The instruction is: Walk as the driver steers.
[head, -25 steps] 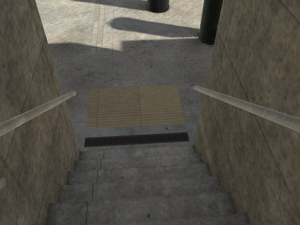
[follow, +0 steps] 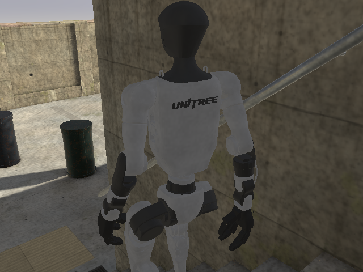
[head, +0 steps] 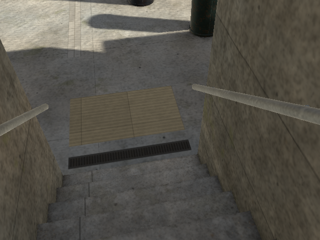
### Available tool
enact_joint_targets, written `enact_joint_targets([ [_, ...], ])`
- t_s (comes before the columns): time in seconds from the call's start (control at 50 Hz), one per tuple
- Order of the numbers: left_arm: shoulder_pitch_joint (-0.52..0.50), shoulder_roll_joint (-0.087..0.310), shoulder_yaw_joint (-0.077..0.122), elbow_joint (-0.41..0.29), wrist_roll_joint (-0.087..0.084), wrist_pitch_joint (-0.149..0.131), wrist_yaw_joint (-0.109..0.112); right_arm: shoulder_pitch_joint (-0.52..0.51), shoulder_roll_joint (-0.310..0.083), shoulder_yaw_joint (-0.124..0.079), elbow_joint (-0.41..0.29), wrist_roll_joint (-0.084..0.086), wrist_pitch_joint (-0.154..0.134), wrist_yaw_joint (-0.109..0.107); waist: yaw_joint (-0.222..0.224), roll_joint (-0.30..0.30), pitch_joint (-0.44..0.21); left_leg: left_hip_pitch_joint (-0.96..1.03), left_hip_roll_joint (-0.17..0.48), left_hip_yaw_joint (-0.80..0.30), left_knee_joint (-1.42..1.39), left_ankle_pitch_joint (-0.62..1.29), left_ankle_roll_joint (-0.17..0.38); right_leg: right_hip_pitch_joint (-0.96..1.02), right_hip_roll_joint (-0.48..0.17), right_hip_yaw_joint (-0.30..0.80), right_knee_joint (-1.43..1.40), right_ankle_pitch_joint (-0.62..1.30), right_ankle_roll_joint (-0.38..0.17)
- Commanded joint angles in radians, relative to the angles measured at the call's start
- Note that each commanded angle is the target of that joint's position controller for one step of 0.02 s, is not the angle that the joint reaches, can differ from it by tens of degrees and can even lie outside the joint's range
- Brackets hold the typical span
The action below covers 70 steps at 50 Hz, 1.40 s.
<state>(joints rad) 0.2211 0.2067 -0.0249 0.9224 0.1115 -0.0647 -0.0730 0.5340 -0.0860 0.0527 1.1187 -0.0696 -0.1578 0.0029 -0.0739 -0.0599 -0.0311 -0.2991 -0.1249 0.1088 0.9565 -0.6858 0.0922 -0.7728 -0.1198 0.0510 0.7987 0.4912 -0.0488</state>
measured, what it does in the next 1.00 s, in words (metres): goes down, turning left: right foot 0.19 m lower, then left foot 0.19 m lower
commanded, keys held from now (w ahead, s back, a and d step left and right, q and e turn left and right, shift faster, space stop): w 0.12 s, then w+q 0.02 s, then q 0.70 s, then no key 0.16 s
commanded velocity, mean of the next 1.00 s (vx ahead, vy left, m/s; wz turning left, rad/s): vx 0.18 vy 0.00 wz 0.36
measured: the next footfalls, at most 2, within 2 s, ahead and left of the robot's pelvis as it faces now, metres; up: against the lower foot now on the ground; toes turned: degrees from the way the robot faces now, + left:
right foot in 0.14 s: +0.21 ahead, -0.13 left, -0.19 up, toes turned -5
left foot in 0.64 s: +0.42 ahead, +0.14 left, -0.38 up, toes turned +20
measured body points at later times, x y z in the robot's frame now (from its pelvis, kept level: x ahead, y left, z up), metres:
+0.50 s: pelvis +0.25 -0.03 -0.21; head +0.26 -0.01 +0.24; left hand +0.11 +0.11 -0.36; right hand +0.37 -0.25 -0.34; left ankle +0.42 +0.12 -0.89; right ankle +0.17 -0.12 -0.86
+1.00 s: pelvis +0.39 +0.04 -0.35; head +0.41 +0.05 +0.10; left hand +0.41 +0.31 -0.47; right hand +0.44 -0.18 -0.49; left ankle +0.38 +0.13 -1.05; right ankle +0.44 -0.09 -0.97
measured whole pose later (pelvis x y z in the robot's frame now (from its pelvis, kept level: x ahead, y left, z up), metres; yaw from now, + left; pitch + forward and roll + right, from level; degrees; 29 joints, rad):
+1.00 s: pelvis +0.39 +0.04 -0.35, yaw +23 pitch +4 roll +0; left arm 0.21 0.23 0.02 0.82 0.08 -0.05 -0.03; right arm 0.44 -0.18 0.03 0.98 -0.06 -0.09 0.05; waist -0.03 -0.01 -0.04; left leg -0.53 -0.08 -0.01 0.84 -0.38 0.06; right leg -0.72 -0.06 0.00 1.32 -0.20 0.13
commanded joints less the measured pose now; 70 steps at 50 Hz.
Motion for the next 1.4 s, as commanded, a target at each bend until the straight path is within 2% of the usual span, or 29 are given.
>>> enact_joint_targets([
  [0.02,0.045,0.073,0.001,-0.035,0.053,0.023,-0.006,0.038,-0.189,-0.017,-0.030,-0.033,-0.010,0.012,0.061,0.099,0.143,-0.235,0.282,-0.373,-0.110,0.443,0.187,0.186,0.009,-0.003,-0.004,0.002,0.011],
  [0.08,-0.022,0.080,0.003,-0.052,0.033,0.009,-0.023,0.068,-0.197,-0.028,-0.044,0.006,0.016,0.000,0.005,0.070,0.139,0.078,0.299,-0.457,0.094,0.611,0.170,0.063,0.019,-0.011,-0.220,-0.225,0.016],
  [0.14,0.490,0.192,0.069,0.134,-0.025,-0.030,0.004,-0.068,-0.229,-0.051,-0.070,-0.033,0.045,0.063,0.247,-0.047,0.083,-0.309,0.180,-0.286,0.518,0.774,0.072,0.892,0.091,-0.106,-0.410,-0.238,-0.054],
  [0.16,0.645,0.268,0.097,0.155,-0.049,-0.023,-0.009,0.066,-0.204,-0.058,-0.039,-0.020,0.051,0.115,0.268,-0.251,-0.159,-0.594,0.017,-0.207,0.994,0.278,0.006,1.351,-0.075,0.017,-0.154,0.336,-0.260],
  [0.2,0.488,0.269,0.099,0.137,0.008,-0.008,-0.011,-0.028,-0.144,-0.045,-0.155,0.032,0.064,0.127,0.206,-0.036,-0.132,-0.927,0.065,-0.175,1.119,-0.020,0.006,1.284,-0.269,0.238,-0.131,0.382,-0.337],
  [0.28,0.170,-0.118,-0.020,0.099,-0.029,-0.039,0.046,-0.074,-0.107,-0.045,-0.132,-0.019,0.089,0.092,0.025,0.097,0.166,-0.496,0.269,-0.187,0.311,0.723,0.023,0.200,-0.183,0.007,-0.340,-0.180,-0.240],
  [0.32,0.127,0.009,-0.003,0.100,-0.007,-0.068,0.055,0.018,-0.071,-0.042,-0.069,-0.024,0.093,0.132,-0.045,-0.087,0.099,-0.129,0.189,-0.085,0.425,0.851,-0.023,-0.065,-0.056,-0.109,-0.238,-0.232,-0.184],
  [0.34,0.143,0.052,0.001,0.097,0.009,-0.069,0.047,0.068,-0.106,-0.055,-0.053,-0.021,0.073,0.136,-0.043,-0.025,0.072,-0.112,0.157,-0.078,0.498,0.765,-0.051,-0.063,-0.086,-0.092,-0.183,-0.234,-0.182],
  [0.42,0.434,-0.057,-0.030,0.203,-0.043,-0.068,0.143,-0.321,-0.147,-0.047,-0.210,-0.021,0.090,0.072,0.185,0.076,0.061,-0.745,0.316,-0.234,-0.290,1.240,-0.087,0.622,-0.179,0.062,0.031,-0.588,-0.128],
  [0.48,0.344,-0.021,-0.022,0.177,-0.003,-0.042,0.097,-0.312,-0.149,-0.051,-0.207,-0.018,0.126,0.072,0.109,-0.006,0.129,-0.212,0.214,-0.064,-0.229,1.187,-0.088,0.112,-0.135,0.009,-0.036,-0.782,-0.122],
  [0.54,0.334,0.013,-0.010,0.175,-0.006,-0.059,0.098,-0.311,-0.178,-0.064,-0.247,-0.038,0.143,0.056,0.091,-0.011,0.150,-0.233,0.268,-0.115,-0.249,1.070,-0.054,0.274,-0.253,0.099,0.071,-0.697,-0.117],
  [0.56,0.330,0.017,0.009,0.156,-0.050,-0.047,0.126,-0.407,-0.202,-0.073,-0.285,-0.032,0.136,0.059,0.165,0.072,0.194,-0.357,0.275,-0.090,-0.566,0.923,-0.025,0.445,-0.247,0.085,0.100,-0.741,-0.094],
  [0.6,0.329,0.103,0.038,0.185,0.030,-0.024,0.113,-0.250,-0.160,-0.069,-0.245,-0.033,0.137,0.046,0.091,-0.028,0.128,-0.035,0.268,-0.097,-0.503,0.979,0.014,0.418,-0.285,0.096,0.209,-0.522,-0.096],
  [0.62,0.246,0.091,0.049,0.158,-0.014,-0.008,0.089,-0.079,-0.247,-0.111,-0.165,-0.001,0.112,0.034,0.029,0.099,0.072,0.144,0.219,-0.029,-0.756,1.055,0.022,0.423,-0.180,-0.029,0.419,-0.629,-0.066],
  [0.64,0.243,0.098,0.049,0.169,0.004,0.004,0.047,0.094,-0.367,-0.171,-0.121,0.000,0.098,0.018,-0.055,0.182,-0.046,0.494,0.220,0.000,-0.720,1.344,0.082,0.272,-0.043,-0.152,0.796,-0.760,0.013],
  [0.66,0.366,-0.046,0.029,0.168,-0.011,0.005,-0.004,0.158,-0.466,-0.196,-0.120,-0.019,0.114,0.024,-0.016,0.349,-0.292,0.910,0.400,-0.226,-0.383,1.831,0.275,-0.023,0.085,-0.181,1.233,-1.382,0.084],
  [0.68,0.196,0.011,0.047,0.047,-0.058,-0.007,-0.010,0.180,-0.476,-0.202,-0.136,-0.020,0.109,0.036,-0.058,0.244,-0.299,0.904,0.448,-0.310,-0.387,1.863,0.281,-0.187,0.081,-0.146,1.297,-1.378,0.078],
  [0.72,0.024,0.059,0.058,-0.121,-0.102,-0.037,0.061,-0.008,-0.386,-0.171,-0.237,-0.037,0.105,0.047,0.005,0.130,-0.190,0.581,0.529,-0.352,-0.423,1.504,0.313,-0.276,0.029,-0.071,1.221,-1.313,0.081],
  [0.76,0.210,0.025,0.048,-0.062,-0.072,-0.039,0.118,-0.029,-0.270,-0.125,-0.231,-0.018,0.085,0.077,0.108,0.049,-0.012,0.097,0.518,-0.362,-0.501,1.140,0.303,-0.174,-0.001,0.013,1.023,-0.978,0.061],
  [0.82,0.238,0.016,0.041,-0.059,-0.050,-0.015,0.097,-0.042,-0.165,-0.072,-0.231,0.024,0.052,0.035,0.120,0.072,0.053,-0.208,0.361,-0.306,-0.504,0.904,0.243,-0.105,0.017,-0.021,0.709,-0.569,0.075],
  [0.92,0.266,0.076,0.050,-0.042,-0.019,-0.002,0.011,-0.114,-0.292,-0.065,-0.212,-0.037,0.049,0.039,0.177,0.121,-0.044,-0.439,0.271,-0.329,-0.363,0.865,0.169,0.258,0.058,-0.066,0.683,-0.438,0.145],
  [0.98,0.141,0.139,0.073,-0.123,-0.031,0.012,0.042,-0.189,-0.294,-0.050,-0.208,0.006,0.041,0.042,0.158,0.118,-0.086,-0.263,0.351,-0.465,-0.280,1.029,0.158,0.207,0.043,-0.002,0.626,-0.717,0.200],
  [1.02,-0.135,0.070,0.047,-0.196,-0.067,0.047,0.080,-0.035,-0.276,-0.071,-0.145,0.093,0.056,0.011,-0.015,0.122,-0.057,0.018,0.368,-0.585,-0.328,0.764,0.195,0.050,0.046,0.007,0.071,-1.099,0.225],
  [1.06,0.143,0.052,0.053,-0.071,-0.080,0.052,0.074,-0.058,-0.284,-0.069,-0.123,0.069,0.079,0.046,0.097,0.145,-0.063,-0.178,0.341,-0.607,-0.334,0.727,0.193,0.349,0.105,-0.074,0.026,-0.806,0.201],
  [1.1,0.079,0.157,0.076,-0.071,-0.092,0.039,0.077,0.023,-0.212,-0.063,-0.134,0.082,0.097,0.060,0.039,0.011,-0.193,-0.209,0.272,-0.472,-0.357,0.545,0.080,0.610,0.057,0.010,-0.100,-0.418,0.018],
  [1.16,0.043,0.138,0.079,-0.080,-0.102,0.011,-0.011,-0.183,-0.229,-0.101,-0.170,0.080,0.103,0.059,0.060,0.007,-0.009,-0.349,0.138,-0.168,-0.246,0.265,-0.134,0.640,-0.059,0.247,-0.314,-0.291,-0.117],
  [1.2,-0.025,0.067,0.064,-0.081,-0.161,0.002,-0.073,-0.091,-0.188,-0.090,-0.097,0.085,0.120,0.069,0.003,0.068,0.045,-0.102,0.154,-0.188,-0.368,0.435,-0.153,0.482,0.027,0.105,-0.323,-0.470,-0.003],
  [1.28,-0.003,0.142,0.112,-0.053,-0.115,-0.007,-0.055,-0.200,-0.235,-0.104,-0.117,0.082,0.121,0.091,0.052,0.056,0.024,-0.032,0.119,-0.152,-0.427,0.516,-0.094,0.549,0.098,-0.009,-0.360,-0.523,0.046],
  [1.4,0.011,0.118,0.126,-0.006,-0.123,-0.018,-0.048,-0.216,-0.232,-0.102,-0.114,0.076,0.127,0.086,0.069,0.053,0.027,-0.040,0.134,-0.149,-0.475,0.585,-0.097,0.658,0.098,-0.016,-0.380,-0.421,0.039],
])
Keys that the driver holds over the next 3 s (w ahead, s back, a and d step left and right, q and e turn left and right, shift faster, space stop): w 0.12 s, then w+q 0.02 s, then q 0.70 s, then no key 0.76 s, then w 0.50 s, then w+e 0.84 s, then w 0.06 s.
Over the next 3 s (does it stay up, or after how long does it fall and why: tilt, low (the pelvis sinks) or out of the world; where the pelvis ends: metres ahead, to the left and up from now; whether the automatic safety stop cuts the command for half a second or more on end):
stays up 0.91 0.30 -0.73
